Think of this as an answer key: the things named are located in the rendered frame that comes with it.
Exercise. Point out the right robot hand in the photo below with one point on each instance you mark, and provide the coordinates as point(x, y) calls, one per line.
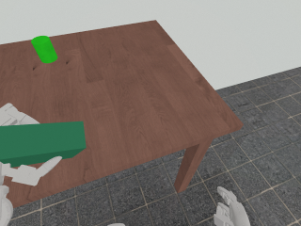
point(234, 215)

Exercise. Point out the table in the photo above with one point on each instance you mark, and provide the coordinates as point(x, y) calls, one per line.
point(138, 95)

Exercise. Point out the left robot forearm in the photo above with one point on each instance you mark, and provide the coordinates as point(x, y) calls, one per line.
point(6, 207)

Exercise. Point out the left robot hand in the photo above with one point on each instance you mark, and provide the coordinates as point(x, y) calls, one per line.
point(9, 115)

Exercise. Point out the sponge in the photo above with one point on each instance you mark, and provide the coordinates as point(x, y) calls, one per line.
point(28, 144)

